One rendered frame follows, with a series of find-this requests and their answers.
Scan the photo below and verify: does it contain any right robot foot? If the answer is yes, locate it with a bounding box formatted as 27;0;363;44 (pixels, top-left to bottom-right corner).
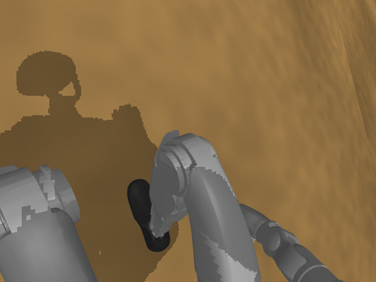
127;179;170;252

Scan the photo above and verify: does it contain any right robot arm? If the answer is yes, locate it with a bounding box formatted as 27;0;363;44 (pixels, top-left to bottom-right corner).
256;220;345;282

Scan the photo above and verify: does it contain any right robot hand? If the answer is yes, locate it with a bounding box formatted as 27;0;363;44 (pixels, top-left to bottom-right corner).
240;204;270;243

